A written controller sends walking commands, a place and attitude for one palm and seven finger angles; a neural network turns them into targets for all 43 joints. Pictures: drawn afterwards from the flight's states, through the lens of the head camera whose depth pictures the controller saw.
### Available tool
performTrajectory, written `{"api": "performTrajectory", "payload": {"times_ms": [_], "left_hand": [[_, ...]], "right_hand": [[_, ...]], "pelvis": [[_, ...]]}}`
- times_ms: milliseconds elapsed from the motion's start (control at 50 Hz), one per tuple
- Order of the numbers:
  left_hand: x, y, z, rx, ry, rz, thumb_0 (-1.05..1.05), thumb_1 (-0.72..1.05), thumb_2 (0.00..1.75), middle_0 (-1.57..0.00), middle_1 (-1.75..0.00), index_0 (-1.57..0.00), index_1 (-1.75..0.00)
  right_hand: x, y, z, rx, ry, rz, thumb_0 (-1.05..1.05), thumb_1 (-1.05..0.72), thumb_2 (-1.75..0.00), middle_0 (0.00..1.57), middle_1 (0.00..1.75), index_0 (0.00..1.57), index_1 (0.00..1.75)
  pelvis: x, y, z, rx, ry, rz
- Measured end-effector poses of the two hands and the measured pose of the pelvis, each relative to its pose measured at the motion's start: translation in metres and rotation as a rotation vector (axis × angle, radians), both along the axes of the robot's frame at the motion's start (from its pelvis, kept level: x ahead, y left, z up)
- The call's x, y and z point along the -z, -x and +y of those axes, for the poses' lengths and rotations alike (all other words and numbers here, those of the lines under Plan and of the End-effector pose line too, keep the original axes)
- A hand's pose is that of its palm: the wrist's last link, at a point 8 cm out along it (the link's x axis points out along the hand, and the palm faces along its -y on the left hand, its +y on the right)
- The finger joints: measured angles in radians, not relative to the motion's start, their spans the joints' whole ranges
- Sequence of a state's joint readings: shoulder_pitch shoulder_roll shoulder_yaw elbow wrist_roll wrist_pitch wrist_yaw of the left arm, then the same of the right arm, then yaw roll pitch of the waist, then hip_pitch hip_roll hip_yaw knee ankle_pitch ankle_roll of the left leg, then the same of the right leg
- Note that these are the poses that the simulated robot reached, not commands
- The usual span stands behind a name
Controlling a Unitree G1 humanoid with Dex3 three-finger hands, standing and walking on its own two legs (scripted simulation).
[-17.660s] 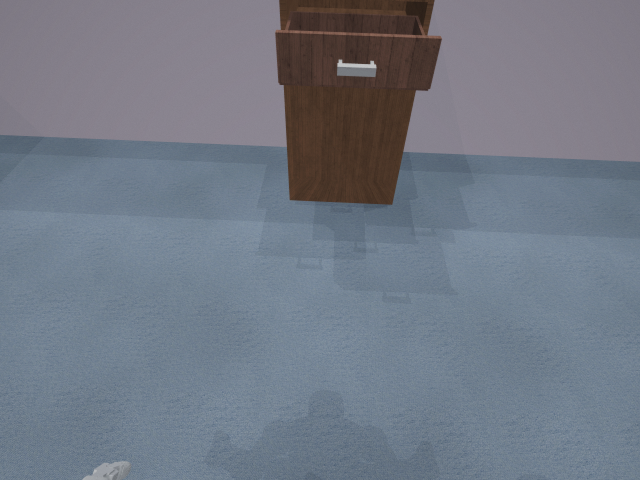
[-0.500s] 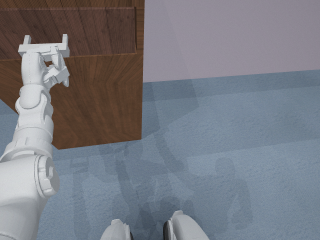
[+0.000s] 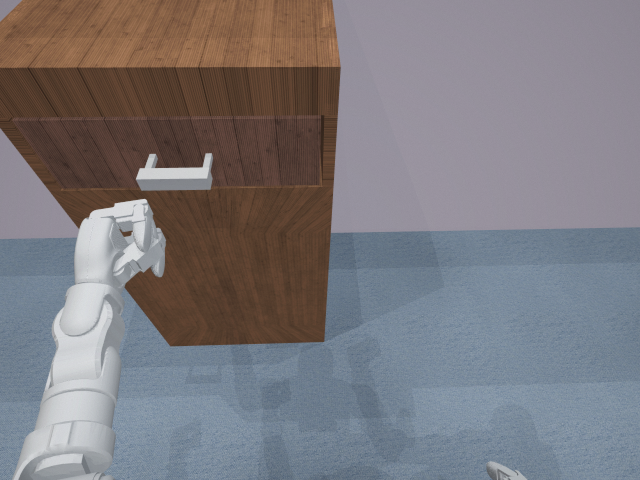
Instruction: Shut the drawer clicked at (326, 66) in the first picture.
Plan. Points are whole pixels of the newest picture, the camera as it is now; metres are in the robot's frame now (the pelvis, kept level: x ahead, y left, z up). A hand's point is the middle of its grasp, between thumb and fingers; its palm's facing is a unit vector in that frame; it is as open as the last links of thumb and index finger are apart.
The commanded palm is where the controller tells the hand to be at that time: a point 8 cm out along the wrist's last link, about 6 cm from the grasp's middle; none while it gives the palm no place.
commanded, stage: draw the hand back to the body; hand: left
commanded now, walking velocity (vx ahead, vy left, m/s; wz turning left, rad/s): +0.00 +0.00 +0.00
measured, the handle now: (178, 169) +0.55 +0.23 +0.05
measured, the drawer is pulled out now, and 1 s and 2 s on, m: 0.00 0.00 0.00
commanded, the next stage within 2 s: step back with the hand held close in 1.04 s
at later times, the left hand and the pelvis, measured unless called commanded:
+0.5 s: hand (72, 340) +0.24 +0.23 +0.14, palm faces +0.33 -0.91 -0.26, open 3.2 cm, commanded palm +0.19 +0.26 +0.16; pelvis -0.03 -0.01 +0.03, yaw +1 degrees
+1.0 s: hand out of the picture +0.14 +0.24 +0.19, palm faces +0.45 -0.80 -0.39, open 3.2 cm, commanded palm +0.10 +0.28 +0.20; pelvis -0.03 -0.01 +0.03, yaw +2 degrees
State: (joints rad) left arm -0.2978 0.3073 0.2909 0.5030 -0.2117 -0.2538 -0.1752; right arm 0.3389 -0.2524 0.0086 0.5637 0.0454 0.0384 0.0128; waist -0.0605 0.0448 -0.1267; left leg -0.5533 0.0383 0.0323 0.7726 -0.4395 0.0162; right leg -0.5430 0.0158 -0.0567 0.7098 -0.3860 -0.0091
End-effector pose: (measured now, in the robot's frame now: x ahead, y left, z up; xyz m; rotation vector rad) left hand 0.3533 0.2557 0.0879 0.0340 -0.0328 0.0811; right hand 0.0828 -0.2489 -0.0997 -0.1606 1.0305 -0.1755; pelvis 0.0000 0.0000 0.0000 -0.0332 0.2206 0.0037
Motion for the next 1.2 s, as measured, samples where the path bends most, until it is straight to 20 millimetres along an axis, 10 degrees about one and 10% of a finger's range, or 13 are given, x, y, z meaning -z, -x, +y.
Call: {"api": "performTrajectory", "payload": {"times_ms": [280,880,1200], "left_hand": [[-0.039,0.092,0.003,-0.095,-0.147,0.018,0.01,0.90,0.90,-1.40,-1.60,-1.40,-1.60],[-0.118,0.245,0.017,-0.331,-0.412,-0.106,0.01,0.89,0.89,-1.40,-1.60,-1.40,-1.60],[-0.114,0.247,0.020,-0.352,-0.397,-0.111,0.01,0.89,0.89,-1.41,-1.60,-1.41,-1.60]], "right_hand": [[-0.040,-0.066,0.012,-0.108,0.006,-0.296,0.01,-0.90,-0.90,0.20,0.30,0.20,0.30],[-0.054,-0.071,0.027,-0.177,-0.008,-0.367,0.02,-0.90,-0.90,0.20,0.30,0.20,0.30],[-0.058,-0.074,0.036,-0.201,0.000,-0.390,0.02,-0.90,-0.90,0.20,0.30,0.20,0.30]], "pelvis": [[-0.015,0.021,-0.006,-0.018,-0.023,-0.159],[-0.032,0.023,-0.007,-0.016,-0.024,-0.308],[-0.031,0.025,-0.005,-0.023,-0.024,-0.306]]}}
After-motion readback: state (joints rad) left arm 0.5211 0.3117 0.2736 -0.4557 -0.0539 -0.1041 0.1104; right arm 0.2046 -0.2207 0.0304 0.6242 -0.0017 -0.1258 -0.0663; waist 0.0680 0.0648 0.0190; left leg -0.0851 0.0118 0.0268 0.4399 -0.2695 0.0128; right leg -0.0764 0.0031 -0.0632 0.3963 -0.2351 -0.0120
